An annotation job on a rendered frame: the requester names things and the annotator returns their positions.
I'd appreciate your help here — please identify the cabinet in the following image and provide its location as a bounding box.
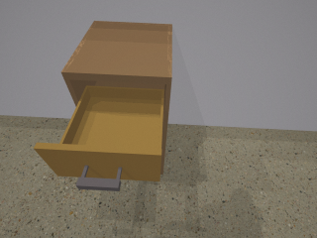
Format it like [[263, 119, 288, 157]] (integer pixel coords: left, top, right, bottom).
[[61, 21, 172, 175]]

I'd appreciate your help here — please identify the drawer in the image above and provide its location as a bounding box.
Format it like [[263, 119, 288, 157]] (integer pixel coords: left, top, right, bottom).
[[34, 85, 164, 181]]

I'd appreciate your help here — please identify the handle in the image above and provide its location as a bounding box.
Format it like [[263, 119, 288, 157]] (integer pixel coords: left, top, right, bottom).
[[76, 165, 122, 191]]

